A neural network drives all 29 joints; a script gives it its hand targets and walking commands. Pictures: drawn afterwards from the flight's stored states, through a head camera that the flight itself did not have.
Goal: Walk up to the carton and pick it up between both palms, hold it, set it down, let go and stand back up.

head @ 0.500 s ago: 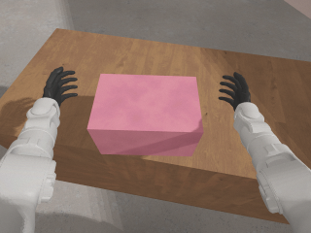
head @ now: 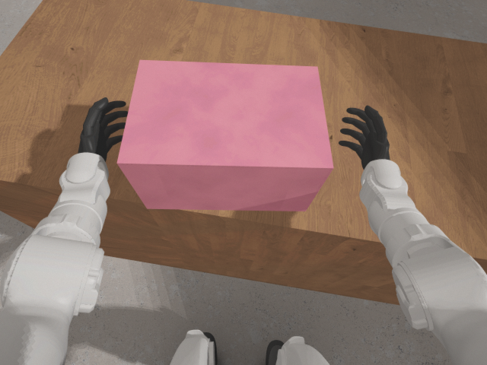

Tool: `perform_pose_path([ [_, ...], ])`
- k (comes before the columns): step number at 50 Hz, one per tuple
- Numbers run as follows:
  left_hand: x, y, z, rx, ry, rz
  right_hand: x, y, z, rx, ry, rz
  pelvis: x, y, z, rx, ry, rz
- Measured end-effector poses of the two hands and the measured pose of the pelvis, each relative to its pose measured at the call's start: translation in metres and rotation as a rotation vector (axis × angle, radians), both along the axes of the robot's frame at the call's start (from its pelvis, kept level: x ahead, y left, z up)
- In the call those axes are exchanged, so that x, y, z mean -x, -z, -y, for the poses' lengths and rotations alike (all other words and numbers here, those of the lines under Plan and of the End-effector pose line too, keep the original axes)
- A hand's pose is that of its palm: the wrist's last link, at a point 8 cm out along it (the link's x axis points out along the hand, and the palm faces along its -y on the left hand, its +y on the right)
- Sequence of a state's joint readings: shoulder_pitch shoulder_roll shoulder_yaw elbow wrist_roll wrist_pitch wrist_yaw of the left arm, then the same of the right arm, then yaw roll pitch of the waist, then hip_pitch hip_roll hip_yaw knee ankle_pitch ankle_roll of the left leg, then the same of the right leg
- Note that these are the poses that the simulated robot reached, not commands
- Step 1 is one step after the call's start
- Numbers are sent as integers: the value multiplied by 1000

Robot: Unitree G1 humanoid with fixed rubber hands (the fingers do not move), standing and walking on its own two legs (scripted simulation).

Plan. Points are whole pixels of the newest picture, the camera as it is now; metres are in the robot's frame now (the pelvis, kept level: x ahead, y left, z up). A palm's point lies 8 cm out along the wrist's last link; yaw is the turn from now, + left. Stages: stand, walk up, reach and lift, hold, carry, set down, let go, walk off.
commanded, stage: reach and lift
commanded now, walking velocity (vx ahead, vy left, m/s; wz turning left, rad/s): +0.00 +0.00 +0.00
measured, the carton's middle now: (228, 140) +0.48 +0.05 +0.01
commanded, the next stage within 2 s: none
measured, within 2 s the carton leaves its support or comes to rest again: neither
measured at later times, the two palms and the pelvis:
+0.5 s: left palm (103, 148) +0.45 +0.25 +0.03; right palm (347, 157) +0.45 -0.15 +0.02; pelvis +0.00 +0.01 -0.01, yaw +0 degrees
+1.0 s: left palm (109, 150) +0.45 +0.24 +0.03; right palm (344, 157) +0.45 -0.15 +0.02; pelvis +0.00 +0.01 +0.00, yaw +0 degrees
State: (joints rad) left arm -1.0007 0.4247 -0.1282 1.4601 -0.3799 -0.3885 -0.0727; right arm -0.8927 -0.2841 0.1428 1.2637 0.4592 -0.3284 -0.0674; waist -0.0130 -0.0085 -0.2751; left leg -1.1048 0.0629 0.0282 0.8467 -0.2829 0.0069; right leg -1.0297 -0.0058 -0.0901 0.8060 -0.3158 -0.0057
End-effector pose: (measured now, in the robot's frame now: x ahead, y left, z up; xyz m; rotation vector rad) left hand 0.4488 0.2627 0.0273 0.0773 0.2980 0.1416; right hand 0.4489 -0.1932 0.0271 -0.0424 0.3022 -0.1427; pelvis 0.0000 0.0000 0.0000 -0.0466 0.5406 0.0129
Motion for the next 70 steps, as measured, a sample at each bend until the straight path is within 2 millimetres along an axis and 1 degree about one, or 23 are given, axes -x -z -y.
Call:
perform_pose_path([
  [4, 4, 1, 1, -2, -2, -10, 1, 0, 0, -13, -4, 1, 2, 2, -3, -3, 7, 4],
  [8, 6, -1, 0, -8, -6, -12, 2, 1, -5, -28, -12, 1, 3, 3, -5, -4, 10, 6],
  [13, 5, -7, -1, -9, -12, 2, 0, 3, -15, -37, -28, 2, 5, 6, -7, -5, 9, 6],
  [18, 1, -10, 3, -8, 1, 20, -2, 6, -29, -37, -44, 3, 5, 7, -7, -2, 2, 12],
  [23, 0, -5, 11, 2, 15, 11, -2, 9, -39, -37, -39, -4, 5, 6, -8, 3, -2, 16],
  [28, 1, 3, 19, 13, 24, 3, -1, 8, -44, -33, -31, 5, 3, 5, -9, 7, -1, 14],
  [33, 2, 6, 23, 21, 13, 6, -1, 5, -45, -30, -23, 14, 1, 4, -10, 10, 1, 18],
  [42, 3, 0, 23, 9, 11, 8, 0, 3, -43, -29, -16, 11, 2, 3, -12, 10, 5, 25],
  [53, 4, -1, 24, 6, 6, 7, 3, 7, -52, -40, -32, 3, 5, 4, -11, 6, 1, 26],
  [70, 4, 0, 24, 15, 7, 11, 5, 6, -53, -37, -6, 6, 5, 0, -10, 11, -13, 31],
])
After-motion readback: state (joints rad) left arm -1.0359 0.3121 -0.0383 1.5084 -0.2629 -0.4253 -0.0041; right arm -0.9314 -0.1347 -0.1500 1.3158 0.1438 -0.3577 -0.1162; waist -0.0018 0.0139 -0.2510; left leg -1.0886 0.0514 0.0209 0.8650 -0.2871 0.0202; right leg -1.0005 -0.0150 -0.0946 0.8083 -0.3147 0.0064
